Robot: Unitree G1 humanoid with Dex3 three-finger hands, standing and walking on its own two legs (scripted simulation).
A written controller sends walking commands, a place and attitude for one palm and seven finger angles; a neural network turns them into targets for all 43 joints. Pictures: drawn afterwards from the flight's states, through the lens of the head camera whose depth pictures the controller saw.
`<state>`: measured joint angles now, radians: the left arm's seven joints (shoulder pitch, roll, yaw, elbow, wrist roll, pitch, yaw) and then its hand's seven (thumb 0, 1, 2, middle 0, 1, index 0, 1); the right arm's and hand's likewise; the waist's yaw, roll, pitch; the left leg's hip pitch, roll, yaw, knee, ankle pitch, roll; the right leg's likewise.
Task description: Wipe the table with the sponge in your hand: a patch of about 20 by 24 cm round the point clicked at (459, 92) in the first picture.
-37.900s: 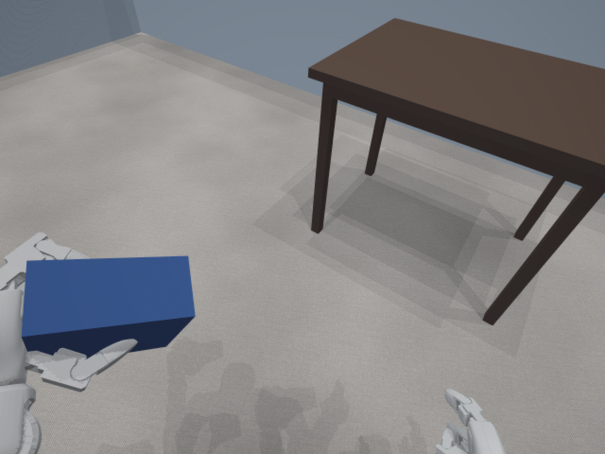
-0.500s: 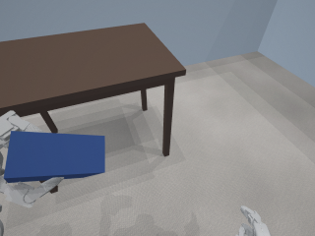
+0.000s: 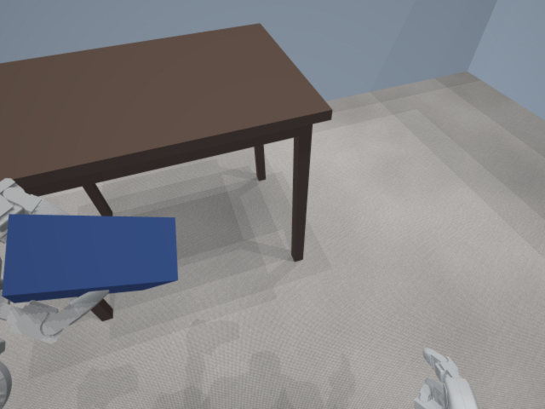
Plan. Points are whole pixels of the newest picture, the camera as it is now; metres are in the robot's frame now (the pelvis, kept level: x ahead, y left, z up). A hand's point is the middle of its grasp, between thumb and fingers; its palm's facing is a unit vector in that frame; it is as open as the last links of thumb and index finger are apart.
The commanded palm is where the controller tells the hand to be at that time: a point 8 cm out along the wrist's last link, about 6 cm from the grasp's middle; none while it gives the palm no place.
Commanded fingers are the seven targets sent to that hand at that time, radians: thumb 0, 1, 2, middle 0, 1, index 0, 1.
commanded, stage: stop stepping back and stand still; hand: left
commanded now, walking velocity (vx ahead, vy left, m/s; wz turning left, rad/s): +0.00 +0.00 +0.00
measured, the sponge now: (116, 260) +0.23 +0.18 +0.18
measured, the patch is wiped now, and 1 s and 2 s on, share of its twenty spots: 1.00 1.00 1.00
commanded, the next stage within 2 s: stand and wait in 0.56 s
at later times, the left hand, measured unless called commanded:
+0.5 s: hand (3, 248) +0.24 +0.29 +0.20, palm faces +0.42 -0.84 -0.35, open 10.0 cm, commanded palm +0.18 +0.33 +0.21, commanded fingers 0.00 0.10 1.30 -1.20 -1.60 -1.20 -1.60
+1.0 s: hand (15, 253) +0.23 +0.28 +0.19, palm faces +0.39 -0.85 -0.37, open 10.0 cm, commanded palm +0.18 +0.33 +0.21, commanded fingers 0.00 0.10 1.30 -1.20 -1.60 -1.20 -1.60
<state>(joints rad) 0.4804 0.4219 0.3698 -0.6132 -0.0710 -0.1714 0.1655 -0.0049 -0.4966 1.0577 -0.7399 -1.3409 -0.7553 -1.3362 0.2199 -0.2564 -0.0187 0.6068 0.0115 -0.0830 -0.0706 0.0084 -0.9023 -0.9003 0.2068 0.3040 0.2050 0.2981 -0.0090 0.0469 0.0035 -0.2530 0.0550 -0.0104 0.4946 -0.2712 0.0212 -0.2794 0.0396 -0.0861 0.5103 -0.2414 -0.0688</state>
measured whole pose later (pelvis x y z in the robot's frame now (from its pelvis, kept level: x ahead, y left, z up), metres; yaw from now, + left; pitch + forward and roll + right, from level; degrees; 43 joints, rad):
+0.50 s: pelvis +0.01 +0.05 +0.01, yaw -2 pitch +0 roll -1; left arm 0.42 0.38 0.37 -0.54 -0.07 -0.12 0.17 -0.01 -0.50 1.06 -0.74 -1.34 -0.75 -1.34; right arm 0.16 -0.19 0.04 0.60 0.01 -0.06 -0.06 0.01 -0.90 -0.90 0.21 0.30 0.21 0.30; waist 0.01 0.01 0.00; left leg -0.21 0.01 0.04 0.49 -0.27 0.02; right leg -0.21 0.00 -0.03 0.44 -0.21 0.01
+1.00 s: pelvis +0.01 +0.05 +0.01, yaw -2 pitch +0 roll -1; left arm 0.45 0.37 0.34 -0.54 -0.06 -0.12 0.17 -0.01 -0.50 1.06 -0.74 -1.34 -0.75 -1.34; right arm 0.18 -0.21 0.01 0.61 0.01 -0.05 -0.07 0.01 -0.90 -0.90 0.21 0.30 0.21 0.30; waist 0.00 0.02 -0.01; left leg -0.21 0.01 0.04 0.47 -0.26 0.02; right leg -0.22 0.00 -0.03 0.42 -0.20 0.01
